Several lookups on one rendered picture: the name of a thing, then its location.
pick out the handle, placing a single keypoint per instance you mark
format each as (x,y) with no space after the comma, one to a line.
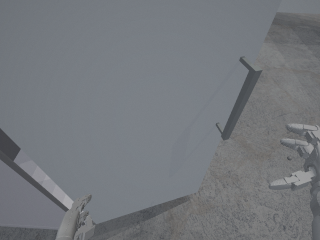
(245,92)

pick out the right robot hand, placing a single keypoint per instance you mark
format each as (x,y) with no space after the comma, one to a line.
(301,179)

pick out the right robot forearm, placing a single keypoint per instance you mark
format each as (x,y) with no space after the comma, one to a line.
(315,208)

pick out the fridge door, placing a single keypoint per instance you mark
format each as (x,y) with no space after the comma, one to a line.
(120,98)

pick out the left robot hand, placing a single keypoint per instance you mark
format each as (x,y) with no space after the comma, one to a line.
(70,225)

